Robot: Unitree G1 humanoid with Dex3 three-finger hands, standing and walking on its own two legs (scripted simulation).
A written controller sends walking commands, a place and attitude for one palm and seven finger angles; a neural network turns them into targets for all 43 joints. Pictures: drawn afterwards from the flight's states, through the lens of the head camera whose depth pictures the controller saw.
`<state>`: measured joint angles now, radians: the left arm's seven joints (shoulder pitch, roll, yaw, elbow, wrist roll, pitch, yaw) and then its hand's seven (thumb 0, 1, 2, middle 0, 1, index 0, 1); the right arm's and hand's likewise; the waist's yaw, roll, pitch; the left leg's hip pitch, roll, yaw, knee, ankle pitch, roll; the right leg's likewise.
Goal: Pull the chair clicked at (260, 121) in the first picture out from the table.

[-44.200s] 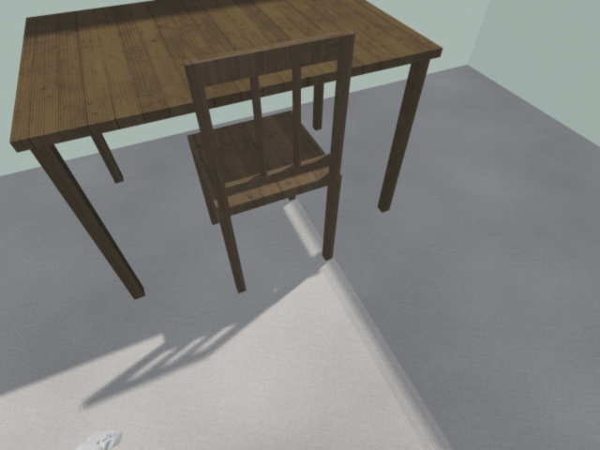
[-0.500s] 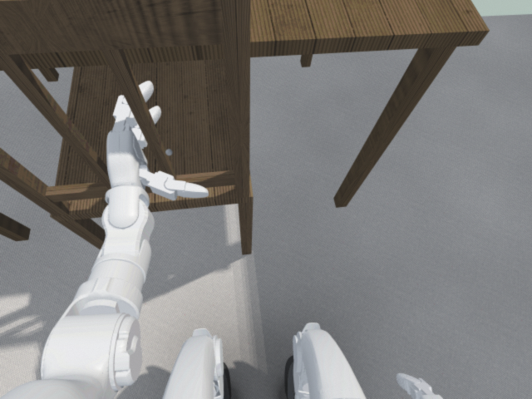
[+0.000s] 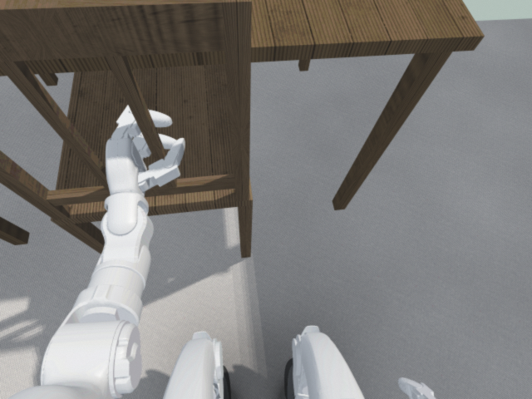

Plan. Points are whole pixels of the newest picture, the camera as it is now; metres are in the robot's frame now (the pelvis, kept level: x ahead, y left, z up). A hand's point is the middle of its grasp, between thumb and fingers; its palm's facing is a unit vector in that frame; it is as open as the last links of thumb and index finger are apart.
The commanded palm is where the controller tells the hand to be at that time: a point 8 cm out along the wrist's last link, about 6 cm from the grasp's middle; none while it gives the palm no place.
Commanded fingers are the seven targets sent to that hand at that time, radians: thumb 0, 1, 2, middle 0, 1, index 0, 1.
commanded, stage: hook a spindle and tug to test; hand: left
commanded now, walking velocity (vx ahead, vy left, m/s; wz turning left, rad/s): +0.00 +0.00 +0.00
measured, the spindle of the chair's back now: (75, 141) +0.48 +0.26 +0.04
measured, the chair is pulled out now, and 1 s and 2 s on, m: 0.00 0.04 0.20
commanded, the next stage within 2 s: step backward, pulling the chair out in 0.68 s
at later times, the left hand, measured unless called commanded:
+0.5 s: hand (168, 170) +0.44 +0.13 +0.03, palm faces +0.09 -1.00 -0.01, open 5.0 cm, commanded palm +0.40 +0.17 +0.02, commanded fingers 0.00 0.90 0.90 -0.50 -1.45 -0.50 -1.45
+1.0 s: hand (163, 178) +0.42 +0.13 +0.04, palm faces +0.05 -0.99 -0.13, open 5.0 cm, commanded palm +0.40 +0.18 +0.04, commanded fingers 0.00 0.90 0.90 -0.50 -1.45 -0.50 -1.45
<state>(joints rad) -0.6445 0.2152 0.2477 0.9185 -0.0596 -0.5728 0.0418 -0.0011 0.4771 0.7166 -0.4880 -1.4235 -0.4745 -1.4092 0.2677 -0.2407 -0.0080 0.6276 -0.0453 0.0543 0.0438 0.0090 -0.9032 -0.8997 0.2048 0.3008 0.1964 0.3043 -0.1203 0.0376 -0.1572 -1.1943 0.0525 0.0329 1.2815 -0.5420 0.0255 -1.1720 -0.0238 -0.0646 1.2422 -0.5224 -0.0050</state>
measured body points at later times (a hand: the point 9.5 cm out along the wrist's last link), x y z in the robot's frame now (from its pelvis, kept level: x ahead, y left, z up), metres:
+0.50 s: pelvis +0.01 +0.00 +0.01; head +0.15 +0.01 +0.44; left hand +0.43 +0.18 +0.03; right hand +0.09 -0.25 -0.12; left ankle +0.03 +0.10 -0.62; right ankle +0.03 -0.12 -0.62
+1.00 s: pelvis +0.03 +0.01 +0.08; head +0.14 +0.00 +0.52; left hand +0.41 +0.18 +0.05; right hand +0.11 -0.24 -0.05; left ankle +0.02 +0.10 -0.62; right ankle +0.03 -0.12 -0.62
